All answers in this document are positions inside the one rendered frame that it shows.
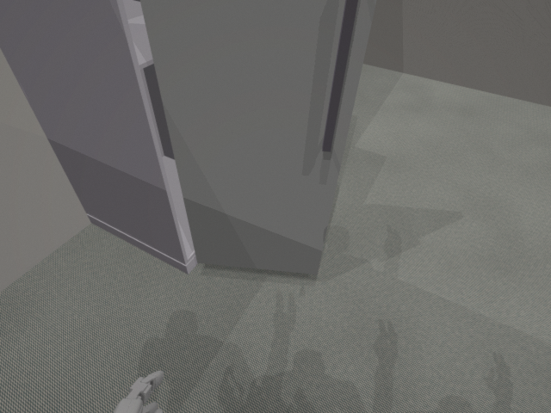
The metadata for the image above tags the fridge door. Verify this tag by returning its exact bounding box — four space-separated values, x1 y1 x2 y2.
140 0 377 274

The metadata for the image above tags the handle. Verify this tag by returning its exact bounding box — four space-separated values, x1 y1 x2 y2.
322 0 358 152

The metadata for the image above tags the left robot hand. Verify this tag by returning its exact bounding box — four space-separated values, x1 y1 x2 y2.
114 371 164 413

